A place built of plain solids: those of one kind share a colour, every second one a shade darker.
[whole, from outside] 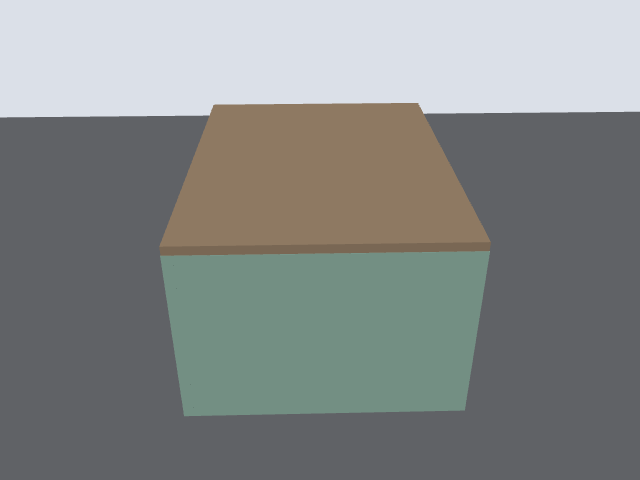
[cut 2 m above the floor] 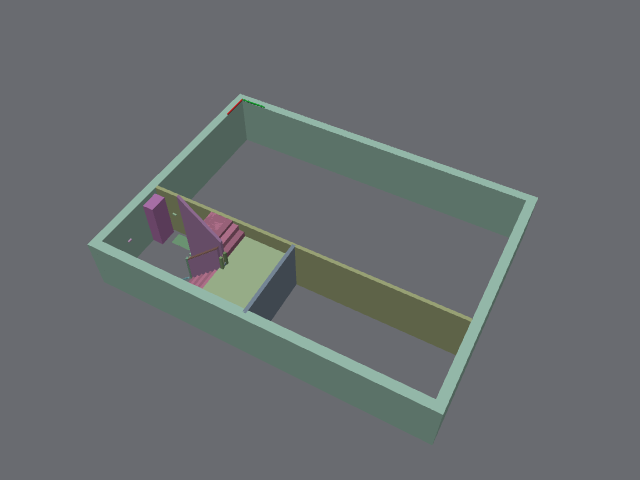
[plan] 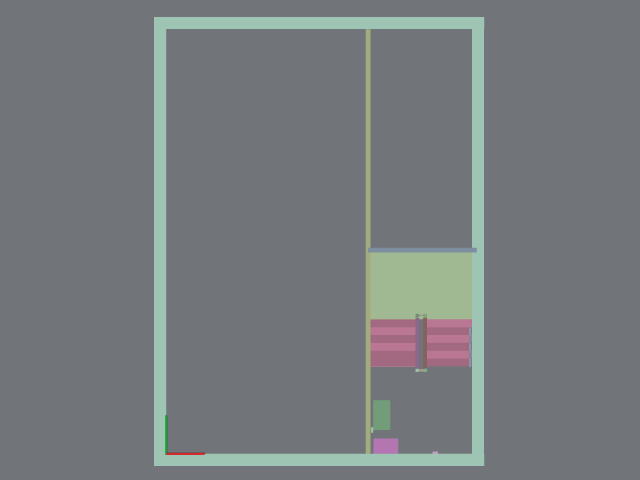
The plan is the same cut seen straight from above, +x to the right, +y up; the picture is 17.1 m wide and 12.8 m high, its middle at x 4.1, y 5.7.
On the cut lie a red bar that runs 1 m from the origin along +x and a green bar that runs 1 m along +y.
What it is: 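A small block of dwellings, 8.2 m wide and 11.3 m deep inside, its common dog-leg stair of 14 risers of 209 mm a storey on goings of 209 mm, 1.20 m wide flights and a well of 0.31 m; the dwelling on the first floor; a hall, a living room with a kitchen corner, a bedroom, a second bedroom, the bathroom shut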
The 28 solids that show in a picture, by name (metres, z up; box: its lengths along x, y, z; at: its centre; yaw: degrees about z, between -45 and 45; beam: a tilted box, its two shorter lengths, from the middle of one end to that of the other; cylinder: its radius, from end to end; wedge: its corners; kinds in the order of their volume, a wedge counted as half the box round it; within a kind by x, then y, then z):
{
 "wall_1": {"box": [0.33, 11.97, 5.9], "at": [-0.16, 5.66, 2.9]},
 "wall_2": {"box": [8.8, 0.33, 5.9], "at": [4.08, -0.16, 2.9]},
 "wall_3": {"box": [8.8, 0.33, 5.9], "at": [4.08, 11.49, 2.9]},
 "wall_4": {"box": [0.33, 11.97, 5.9], "at": [8.32, 5.66, 2.9]},
 "roof_slab_1": {"box": [8.78, 11.95, 0.44], "at": [4.08, 5.66, 5.91]},
 "piece_1": {"box": [1.2, 0.22, 2.77], "at": [6.05, 2.43, 1.33]},
 "piece_2": {"box": [1.2, 0.41, 2.56], "at": [6.05, 2.54, 1.23]},
 "piece_3": {"box": [1.2, 0.63, 2.35], "at": [6.05, 2.64, 1.12]},
 "piece_4": {"box": [1.2, 0.63, 2.14], "at": [6.05, 2.85, 1.02]},
 "piece_5": {"box": [1.2, 0.63, 1.93], "at": [6.05, 3.06, 0.92]},
 "piece_6": {"box": [1.2, 0.63, 1.72], "at": [6.05, 3.27, 0.81]},
 "piece_7": {"box": [1.2, 0.63, 0.26], "at": [7.55, 2.65, 0.08]},
 "piece_8": {"box": [1.2, 0.63, 0.47], "at": [7.55, 2.85, 0.18]},
 "piece_9": {"box": [1.2, 0.63, 0.68], "at": [7.55, 3.06, 0.29]},
 "piece_10": {"box": [1.2, 0.63, 0.89], "at": [7.55, 3.27, 0.39]},
 "piece_11": {"box": [1.2, 0.63, 1.09], "at": [7.55, 3.48, 0.5]},
 "piece_12": {"box": [1.2, 0.51, 1.3], "at": [7.55, 3.63, 0.6]},
 "half_1": {"box": [2.71, 1.78, 1.51], "at": [6.8, 4.48, 0.71]},
 "core_wall_low_1": {"box": [0.13, 11.33, 2.82], "at": [5.38, 5.66, 1.36]},
 "core_wall_back_1": {"box": [2.9, 0.13, 5.74], "at": [6.83, 5.43, 2.82]},
 "hung_more_letter_boxes_1": {"box": [0.66, 0.41, 1.85], "at": [5.86, 0.2, 0.87]},
 "guard_panel_1": {"wedge": [[6.65, 2.28, -0.05], [6.65, 2.28, 3.88], [6.65, 3.64, -0.05], [6.65, 3.64, 2.52], [6.75, 2.28, -0.05], [6.75, 2.28, 3.88], [6.75, 3.64, -0.05], [6.75, 3.64, 2.52]]},
 "guard_panel_2": {"wedge": [[6.85, 2.28, -0.05], [6.85, 2.28, 1.06], [6.85, 3.64, -0.05], [6.85, 3.64, 2.42], [6.95, 2.28, -0.05], [6.95, 2.28, 1.06], [6.95, 3.64, -0.05], [6.95, 3.64, 2.42]]},
 "guard_cap_1": {"wedge": [[6.85, 2.28, 1.06], [6.85, 2.28, 1.11], [6.85, 3.64, 2.42], [6.85, 3.64, 2.46], [6.95, 2.28, 1.06], [6.95, 2.28, 1.11], [6.95, 3.64, 2.42], [6.95, 3.64, 2.46]]},
 "laid_doormat_1": {"box": [0.45, 0.8, 0.05], "at": [5.75, 1.03, -0.02]},
 "guard_newel_1": {"box": [0.09, 0.09, 1.15], "at": [6.69, 3.69, 1.99]},
 "guard_newel_2": {"box": [0.09, 0.09, 1.15], "at": [6.91, 3.69, 1.99]},
 "ground_guard_newel_1": {"box": [0.09, 0.09, 1.15], "at": [6.91, 2.22, 0.53]}
}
